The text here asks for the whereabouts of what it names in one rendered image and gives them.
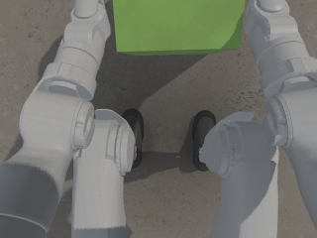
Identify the right robot forearm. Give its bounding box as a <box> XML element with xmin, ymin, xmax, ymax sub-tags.
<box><xmin>243</xmin><ymin>0</ymin><xmax>317</xmax><ymax>99</ymax></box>

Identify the robot foot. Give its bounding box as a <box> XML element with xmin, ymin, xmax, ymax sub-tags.
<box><xmin>122</xmin><ymin>108</ymin><xmax>144</xmax><ymax>169</ymax></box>
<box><xmin>192</xmin><ymin>110</ymin><xmax>216</xmax><ymax>172</ymax></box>

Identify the right robot foot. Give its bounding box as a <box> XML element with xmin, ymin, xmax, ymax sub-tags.
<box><xmin>192</xmin><ymin>110</ymin><xmax>216</xmax><ymax>172</ymax></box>

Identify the robot left upper arm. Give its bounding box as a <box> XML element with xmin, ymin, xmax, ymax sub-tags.
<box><xmin>0</xmin><ymin>90</ymin><xmax>95</xmax><ymax>238</ymax></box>

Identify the robot right upper arm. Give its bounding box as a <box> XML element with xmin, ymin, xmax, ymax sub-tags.
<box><xmin>262</xmin><ymin>87</ymin><xmax>317</xmax><ymax>231</ymax></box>

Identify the carton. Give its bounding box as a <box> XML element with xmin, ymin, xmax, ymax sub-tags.
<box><xmin>112</xmin><ymin>0</ymin><xmax>245</xmax><ymax>57</ymax></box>

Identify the left robot forearm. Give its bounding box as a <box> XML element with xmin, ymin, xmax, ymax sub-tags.
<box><xmin>19</xmin><ymin>0</ymin><xmax>112</xmax><ymax>138</ymax></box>

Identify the left robot foot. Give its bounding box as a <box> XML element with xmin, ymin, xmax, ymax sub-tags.
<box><xmin>122</xmin><ymin>108</ymin><xmax>144</xmax><ymax>169</ymax></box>

